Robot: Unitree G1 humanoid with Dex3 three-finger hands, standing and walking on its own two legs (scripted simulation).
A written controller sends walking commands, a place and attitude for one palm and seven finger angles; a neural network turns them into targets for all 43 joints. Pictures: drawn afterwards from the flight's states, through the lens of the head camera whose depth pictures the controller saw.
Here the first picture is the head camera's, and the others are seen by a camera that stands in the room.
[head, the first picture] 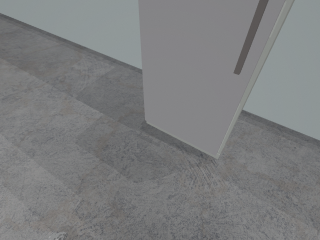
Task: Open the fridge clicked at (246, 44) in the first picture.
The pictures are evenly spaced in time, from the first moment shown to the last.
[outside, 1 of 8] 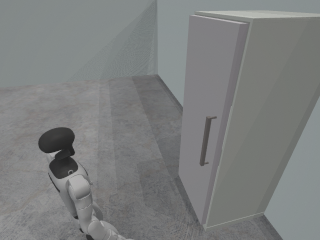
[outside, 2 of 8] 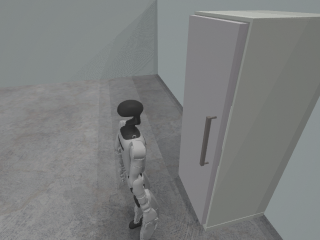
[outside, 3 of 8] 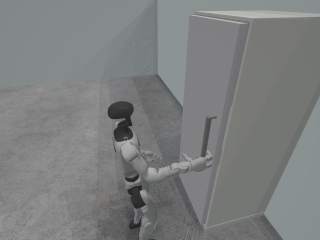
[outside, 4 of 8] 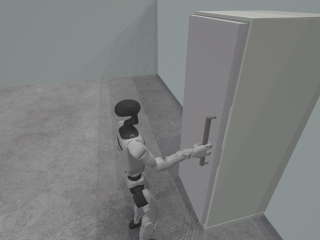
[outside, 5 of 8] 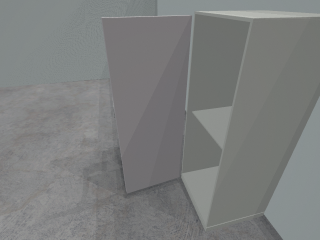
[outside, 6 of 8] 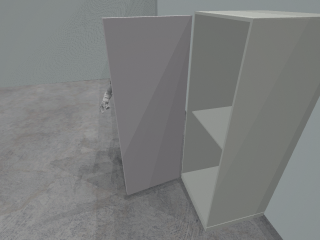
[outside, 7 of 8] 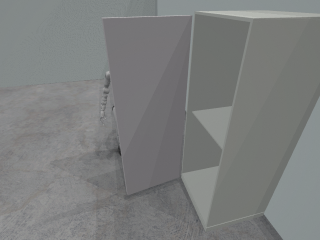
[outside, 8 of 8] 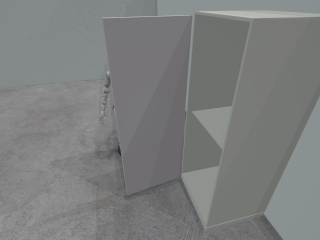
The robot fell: no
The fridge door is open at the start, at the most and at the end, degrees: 0 88 81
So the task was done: yes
